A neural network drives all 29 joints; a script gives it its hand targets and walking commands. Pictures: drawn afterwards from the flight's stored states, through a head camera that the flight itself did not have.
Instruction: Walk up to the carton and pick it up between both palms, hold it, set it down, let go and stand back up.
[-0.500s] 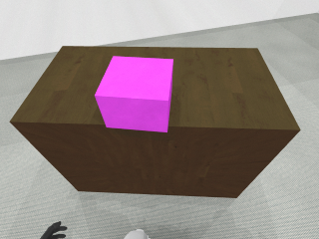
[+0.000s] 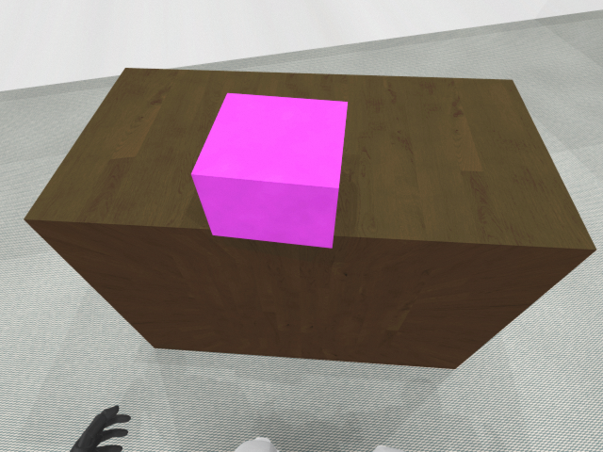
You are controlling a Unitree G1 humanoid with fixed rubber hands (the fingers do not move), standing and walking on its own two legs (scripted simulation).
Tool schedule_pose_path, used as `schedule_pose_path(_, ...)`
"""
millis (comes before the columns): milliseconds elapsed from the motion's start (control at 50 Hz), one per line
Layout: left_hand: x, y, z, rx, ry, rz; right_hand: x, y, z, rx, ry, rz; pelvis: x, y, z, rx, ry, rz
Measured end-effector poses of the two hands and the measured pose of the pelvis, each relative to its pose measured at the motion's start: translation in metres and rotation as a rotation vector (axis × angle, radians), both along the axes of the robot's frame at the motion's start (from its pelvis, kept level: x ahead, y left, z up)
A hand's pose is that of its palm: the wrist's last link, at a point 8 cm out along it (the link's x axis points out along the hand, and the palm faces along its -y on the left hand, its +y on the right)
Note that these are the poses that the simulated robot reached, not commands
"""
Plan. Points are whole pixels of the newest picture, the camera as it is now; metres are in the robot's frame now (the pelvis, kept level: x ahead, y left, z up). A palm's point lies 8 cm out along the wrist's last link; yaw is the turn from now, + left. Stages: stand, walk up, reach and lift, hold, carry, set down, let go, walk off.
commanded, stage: walk up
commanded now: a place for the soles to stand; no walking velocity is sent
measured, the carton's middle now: (279, 169) +0.55 +0.08 +0.03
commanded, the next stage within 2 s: none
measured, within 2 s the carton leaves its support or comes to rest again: neither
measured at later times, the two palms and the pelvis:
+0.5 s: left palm out of the picture +0.13 +0.32 -0.08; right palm out of the picture +0.07 -0.34 -0.08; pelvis +0.00 +0.00 +0.00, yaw +0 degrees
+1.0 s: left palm out of the picture +0.16 +0.46 -0.08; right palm (498, 442) +0.16 -0.21 -0.05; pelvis +0.07 +0.12 +0.01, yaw +4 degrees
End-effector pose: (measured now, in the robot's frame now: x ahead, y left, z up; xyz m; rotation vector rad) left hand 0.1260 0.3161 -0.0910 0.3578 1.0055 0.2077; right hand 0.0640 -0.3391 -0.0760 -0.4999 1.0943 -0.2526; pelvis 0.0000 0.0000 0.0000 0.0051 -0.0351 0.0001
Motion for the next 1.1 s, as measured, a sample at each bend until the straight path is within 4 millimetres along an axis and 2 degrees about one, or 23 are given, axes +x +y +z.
schedule_pose_path(160, 0.005, -0.006, 0.003, 0.003, -0.017, -0.001, 0.003, -0.006, 0.0, 0.004, -0.009, 0.003, 0.0, -0.006, 0.001, 0.003, -0.005, 0.002)
schedule_pose_path(260, 0.007, -0.001, 0.004, 0.001, -0.022, 0.002, 0.005, -0.001, 0.001, 0.002, -0.008, 0.006, 0.001, -0.002, 0.001, 0.002, 0.0, 0.006)
schedule_pose_path(460, 0.007, -0.006, 0.006, 0.003, -0.046, -0.007, 0.0, -0.005, 0.0, 0.008, -0.018, 0.002, -0.003, -0.006, 0.0, 0.001, -0.014, 0.0)
schedule_pose_path(500, 0.001, -0.001, 0.009, 0.011, -0.062, -0.01, 0.002, -0.001, -0.002, 0.026, -0.003, 0.002, -0.001, -0.003, 0.0, 0.002, -0.027, 0.004)
schedule_pose_path(560, -0.018, 0.015, 0.014, 0.033, -0.051, 0.012, 0.013, 0.012, -0.003, 0.058, -0.004, 0.018, 0.005, 0.007, 0.003, 0.008, -0.05, 0.019)
schedule_pose_path(640, -0.042, 0.042, 0.019, 0.054, -0.002, 0.041, 0.028, 0.04, -0.007, 0.103, -0.003, 0.043, 0.015, 0.029, 0.006, 0.001, -0.06, 0.032)
schedule_pose_path(700, -0.049, 0.068, 0.018, 0.064, 0.037, 0.052, 0.038, 0.064, -0.009, 0.117, 0.014, 0.056, 0.024, 0.05, 0.004, -0.015, -0.047, 0.04)
schedule_pose_path(760, -0.041, 0.098, 0.009, 0.062, 0.05, 0.057, 0.05, 0.089, -0.01, 0.104, 0.027, 0.066, 0.034, 0.076, -0.001, -0.033, -0.035, 0.05)
schedule_pose_path(840, -0.013, 0.126, 0.001, 0.049, 0.022, 0.052, 0.063, 0.115, -0.008, 0.088, 0.009, 0.062, 0.048, 0.104, -0.005, -0.042, -0.047, 0.05)
schedule_pose_path(940, 0.028, 0.137, 0.009, 0.018, -0.031, 0.052, 0.085, 0.125, 0.019, 0.044, 0.003, 0.084, 0.064, 0.118, 0.009, -0.039, -0.015, 0.067)
schedule_pose_path(1100, 0.047, 0.141, 0.011, 0.011, 0.021, 0.073, 0.117, 0.128, 0.029, 0.013, -0.012, 0.1, 0.09, 0.122, 0.017, -0.024, 0.012, 0.077)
